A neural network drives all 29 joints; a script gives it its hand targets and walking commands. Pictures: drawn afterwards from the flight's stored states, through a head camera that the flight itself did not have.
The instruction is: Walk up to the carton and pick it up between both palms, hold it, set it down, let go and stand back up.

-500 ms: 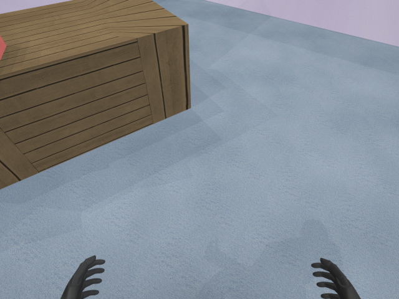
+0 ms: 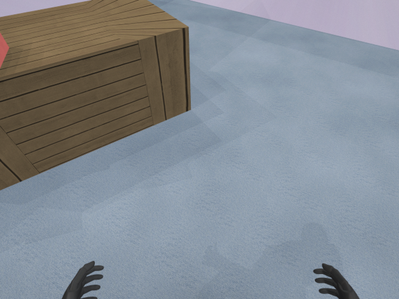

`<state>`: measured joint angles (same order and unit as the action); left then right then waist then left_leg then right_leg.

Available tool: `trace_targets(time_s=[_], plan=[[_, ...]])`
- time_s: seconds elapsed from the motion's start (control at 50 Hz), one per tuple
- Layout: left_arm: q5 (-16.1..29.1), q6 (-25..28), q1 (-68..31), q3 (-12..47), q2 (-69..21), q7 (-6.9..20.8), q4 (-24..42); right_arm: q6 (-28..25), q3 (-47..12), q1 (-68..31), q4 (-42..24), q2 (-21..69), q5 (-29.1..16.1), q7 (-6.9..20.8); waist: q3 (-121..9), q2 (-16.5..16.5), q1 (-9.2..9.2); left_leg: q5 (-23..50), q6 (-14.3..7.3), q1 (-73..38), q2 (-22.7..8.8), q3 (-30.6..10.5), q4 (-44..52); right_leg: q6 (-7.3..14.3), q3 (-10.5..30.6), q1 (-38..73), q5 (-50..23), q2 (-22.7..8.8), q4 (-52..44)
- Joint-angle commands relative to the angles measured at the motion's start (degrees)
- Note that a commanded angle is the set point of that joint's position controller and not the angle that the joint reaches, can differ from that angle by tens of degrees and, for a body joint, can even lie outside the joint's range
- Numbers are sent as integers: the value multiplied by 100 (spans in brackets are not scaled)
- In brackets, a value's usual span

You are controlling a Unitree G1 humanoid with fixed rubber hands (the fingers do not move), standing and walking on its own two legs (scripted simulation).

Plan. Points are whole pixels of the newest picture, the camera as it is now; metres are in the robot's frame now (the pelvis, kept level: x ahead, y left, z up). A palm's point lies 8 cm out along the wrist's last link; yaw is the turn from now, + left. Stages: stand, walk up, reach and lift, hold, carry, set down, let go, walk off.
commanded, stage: stand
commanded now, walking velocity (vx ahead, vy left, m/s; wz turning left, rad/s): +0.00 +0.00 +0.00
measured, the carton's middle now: out of the picture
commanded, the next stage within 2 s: walk up in 0.16 s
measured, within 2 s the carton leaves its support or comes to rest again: neither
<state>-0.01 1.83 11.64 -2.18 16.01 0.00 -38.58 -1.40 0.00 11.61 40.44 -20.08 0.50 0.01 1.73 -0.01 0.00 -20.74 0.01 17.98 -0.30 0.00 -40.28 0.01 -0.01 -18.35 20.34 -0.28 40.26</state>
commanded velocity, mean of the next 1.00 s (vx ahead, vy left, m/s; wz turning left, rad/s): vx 0.00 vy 0.00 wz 0.00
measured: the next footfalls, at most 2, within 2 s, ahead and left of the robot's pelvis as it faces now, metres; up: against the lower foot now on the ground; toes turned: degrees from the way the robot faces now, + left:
left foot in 0.72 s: +0.13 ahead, +0.28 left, +0.00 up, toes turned +15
right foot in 1.20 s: +0.30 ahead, +0.11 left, +0.00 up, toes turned +19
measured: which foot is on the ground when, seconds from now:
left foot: down 0.00-0.40, up 0.42-0.70, down 0.72-1.00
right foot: down 0.00-0.74, up 0.76-1.00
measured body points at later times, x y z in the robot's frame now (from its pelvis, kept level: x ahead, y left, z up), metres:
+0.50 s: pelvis +0.00 +0.02 +0.01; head +0.01 +0.02 +0.46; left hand +0.11 +0.32 -0.08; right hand +0.14 -0.28 -0.09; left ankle +0.01 +0.15 -0.68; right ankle +0.01 -0.12 -0.72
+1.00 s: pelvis +0.08 +0.17 +0.02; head +0.08 +0.19 +0.46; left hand +0.06 +0.53 -0.07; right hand +0.25 -0.11 -0.07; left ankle +0.09 +0.26 -0.72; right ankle +0.16 +0.02 -0.66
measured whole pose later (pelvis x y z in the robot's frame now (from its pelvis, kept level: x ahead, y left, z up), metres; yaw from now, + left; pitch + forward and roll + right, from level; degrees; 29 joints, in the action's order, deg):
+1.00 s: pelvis +0.08 +0.17 +0.02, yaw +19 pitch -2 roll -2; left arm 0.0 2.5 16.4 -6.6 27.0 0.2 -41.2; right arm -0.4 0.4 20.3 42.5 -25.2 1.5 6.7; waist 1.7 0.5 -0.1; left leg -13.9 -3.2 17.0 2.5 -3.5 -32.6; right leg -0.2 -1.9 -26.8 23.7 -4.7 54.7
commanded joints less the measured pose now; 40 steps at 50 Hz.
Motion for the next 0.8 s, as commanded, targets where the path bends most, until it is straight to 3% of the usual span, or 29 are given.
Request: trace_targets(time_s=[0.0, 0.14, 0.22, 0.28, 0.32, 0.34, 0.36, 0.38, 0.4, 0.44, 0.46, 0.48, 0.5, 0.52, 0.56, 0.6, 0.62, 0.64, 0.66, 0.68, 0.7, 0.72, 0.74, 0.76, 0.78], plan=[[-35, 213, -480, -360, 1450, -20, 6, -268, 371, -375, -89, -1117, 59, -53, -397, 137, -1, 1152, -488, -179, -565, -787, 993, 457, 712, 266, -1143, -532, -816], [-74, 211, -435, -329, 1370, -40, -38, -258, 357, -470, -27, -1130, 87, -59, -440, -40, -53, 1075, -461, -246, -586, -738, 1093, 440, 721, 383, -1115, -554, -915], [-82, 197, -502, -351, 1471, -22, -145, -261, 370, -420, 44, -1130, 38, -54, -551, 217, 63, 1042, -413, -376, -517, -655, 1071, 450, 743, 349, -1161, -595, -1064], [-77, 205, -506, -335, 1439, -29, -169, -270, 382, -379, 141, -1194, 75, -34, -519, -90, -5, 1149, -459, -339, -604, -803, 1141, 427, 677, 306, -1091, -568, -1003], [-109, 196, -481, -338, 1427, -24, -193, -255, 354, -552, 116, -1149, 60, -41, -522, -16, 28, 1222, -430, -357, -574, -722, 1177, 381, 591, 353, -1153, -485, -1039], [-139, 362, 470, -811, 2478, -36, 0, -81, 710, -145, -445, -1845, 264, 300, -682, -199, -260, -412, -699, 1240, -448, -1450, 640, 642, 803, 1374, 902, -735, -914], [-220, 422, 954, -942, 2785, -106, -153, 10, 739, -390, -535, -1675, 317, 451, -488, 113, -466, -1317, -498, 2639, -133, -1140, 34, 1007, 1829, 2213, 2353, -1402, -1531], [-256, 474, 1098, -1034, 2938, -163, -130, 59, 757, -648, -650, -1507, 397, 509, -314, 1038, -630, -964, -245, 3180, -101, -363, -1782, 1561, 3123, 2114, 2840, -2796, -2610], [-178, 521, 821, -1012, 2857, -189, -56, 86, 787, -813, -722, -1664, 457, 544, 20, 292, -538, -486, -55, 3542, -548, -575, -2187, 1681, 3191, 2043, 2187, -3157, -2779], [-147, 570, 556, -907, 2595, -217, -9, 74, 804, -541, -648, -1688, 340, 658, -123, -134, -284, -67, 58, 2911, -656, -833, -2187, 1445, 2245, 1650, 991, -2618, -2622], [-163, 576, 459, -900, 2537, -206, -48, 80, 797, -314, -609, -1624, 293, 730, -255, 66, -195, 13, 54, 2744, -627, -791, -1917, 1193, 1539, 1769, 537, -2272, -2526], [-152, 579, 409, -944, 2521, -197, -56, 76, 778, -171, -506, -1555, 278, 806, -458, 423, -176, 46, 66, 2595, -589, -644, -1705, 1161, 1099, 2049, -18, -2136, -2335], [-150, 568, 510, -941, 2518, -174, -90, 92, 763, -243, -531, -1505, 234, 851, -441, 487, -254, 125, 91, 2552, -558, -464, -1487, 1101, 714, 2102, -390, -1974, -2238], [-150, 556, 569, -973, 2559, -155, -100, 113, 725, -354, -482, -1455, 218, 872, -357, 653, -324, 175, 64, 2512, -599, -328, -1185, 1082, 452, 2031, -673, -1936, -2159], [-135, 541, 505, -1019, 2622, -131, -79, 132, 678, -455, -443, -1400, 193, 889, -181, 686, -314, 466, 38, 2083, -717, -236, -758, 1011, 62, 1654, -955, -1888, -2128], [-134, 512, 217, -1029, 2736, -106, 72, 91, 676, -313, -428, -1442, 142, 890, -183, 882, -184, 611, 11, 1413, -667, -74, -132, 931, -379, 1154, -1006, -1793, -1989], [-162, 495, -59, -1020, 2764, -64, 125, 103, 711, 17, -282, -1511, 113, 871, -288, 1074, 27, 675, -26, 763, -644, 116, 81, 832, -608, 938, -1178, -1704, -1773], [-141, 467, -110, -988, 2673, -48, 164, 75, 742, 316, -174, -1503, 82, 848, -500, 1049, 120, 847, -36, 177, -463, 348, 399, 775, -788, 655, -1144, -1554, -1414], [-141, 416, -336, -980, 2646, -20, 142, 60, 825, 883, 47, -1575, 114, 794, -859, 806, 480, 1172, -88, -632, -325, 641, 806, 646, -1045, 456, -842, -1404, -758], [-146, 376, -180, -890, 2407, -18, 132, 54, 930, 1308, 269, -1738, 187, 701, -1050, 16, 663, 976, -107, -1254, 15, 749, 1002, 554, -1226, 215, -1029, -1174, 493], [-145, 312, 80, -746, 2033, 22, 134, 33, 1047, 1821, 432, -2058, 238, 594, -1031, -810, 919, 425, -239, -2099, 75, 106, 1048, 421, -1020, -903, -173, -867, 1716], [-99, 266, -72, -629, 1676, 32, 320, 18, 1112, 1719, 265, -2686, 284, 510, -451, -2213, 868, -1350, -631, -1860, -1146, -2663, 2195, 139, -1004, -2534, 1617, -142, 2936], [54, 192, -68, -617, 2100, -73, 306, 3, 1064, 1189, -48, -2782, 96, 545, -483, -1880, 739, -3511, -1091, -1033, -1794, -4451, 3342, 184, -55, -2566, 1395, -200, 3301], [11, 215, -114, -680, 2358, -59, 182, -4, 1016, 626, -186, -2660, 56, 538, 155, -1016, 436, -3542, -1100, -406, -1771, -4147, 3340, 179, 184, -2539, 838, -457, 3336], [19, 236, 73, -728, 2363, -28, 31, -27, 949, 387, -236, -2477, 68, 506, 310, -813, 206, -2926, -1027, -134, -1475, -3422, 3074, 236, 194, -2269, 494, -611, 3142]])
